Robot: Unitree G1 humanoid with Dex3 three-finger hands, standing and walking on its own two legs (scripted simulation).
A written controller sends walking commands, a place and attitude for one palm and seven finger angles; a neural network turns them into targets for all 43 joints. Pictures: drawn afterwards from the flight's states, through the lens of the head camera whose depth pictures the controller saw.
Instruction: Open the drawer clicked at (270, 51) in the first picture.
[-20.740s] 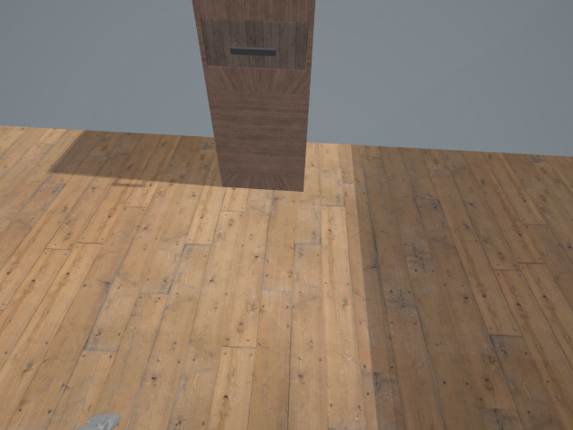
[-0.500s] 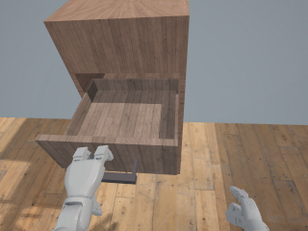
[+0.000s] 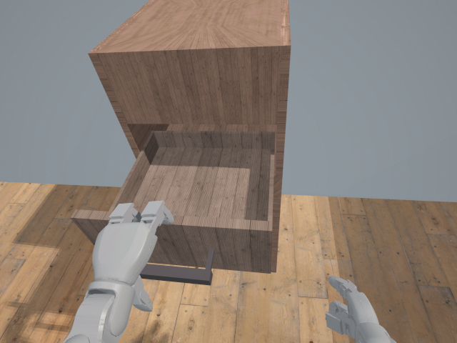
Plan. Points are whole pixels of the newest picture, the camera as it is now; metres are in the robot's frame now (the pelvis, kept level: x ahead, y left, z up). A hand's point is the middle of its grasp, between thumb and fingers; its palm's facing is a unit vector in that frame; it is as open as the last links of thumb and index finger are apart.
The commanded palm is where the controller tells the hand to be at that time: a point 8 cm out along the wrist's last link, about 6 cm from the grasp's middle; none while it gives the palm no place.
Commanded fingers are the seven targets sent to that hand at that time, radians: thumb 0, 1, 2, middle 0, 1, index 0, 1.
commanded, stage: lift the hand off the handle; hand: left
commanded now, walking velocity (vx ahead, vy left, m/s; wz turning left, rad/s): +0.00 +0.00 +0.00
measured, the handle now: (171, 262) +0.26 +0.18 -0.02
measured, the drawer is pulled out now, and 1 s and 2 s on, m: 0.30 0.30 0.30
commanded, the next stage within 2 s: draw the hand back to the body in 0.42 s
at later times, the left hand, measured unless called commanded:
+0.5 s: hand (139, 233) +0.24 +0.18 +0.12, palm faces +0.14 -0.15 -0.98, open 13.9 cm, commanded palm +0.19 +0.18 +0.17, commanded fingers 0.00 -0.50 0.30 -0.30 -1.20 -0.30 -1.20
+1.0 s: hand (108, 250) +0.20 +0.22 +0.12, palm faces +0.11 -0.11 -0.99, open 13.9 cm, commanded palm +0.16 +0.22 +0.18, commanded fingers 0.00 -0.50 0.30 -0.30 -1.20 -0.30 -1.20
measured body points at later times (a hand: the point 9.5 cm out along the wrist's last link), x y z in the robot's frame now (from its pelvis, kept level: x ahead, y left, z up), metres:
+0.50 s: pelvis -0.01 +0.00 +0.01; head -0.02 -0.06 +0.45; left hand +0.22 +0.19 +0.17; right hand +0.24 -0.18 -0.08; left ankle -0.04 +0.11 -0.73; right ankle +0.04 -0.09 -0.73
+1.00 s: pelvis -0.01 +0.00 +0.01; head -0.02 -0.05 +0.46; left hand +0.19 +0.22 +0.17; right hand +0.23 -0.20 -0.09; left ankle -0.04 +0.11 -0.73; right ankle +0.04 -0.09 -0.73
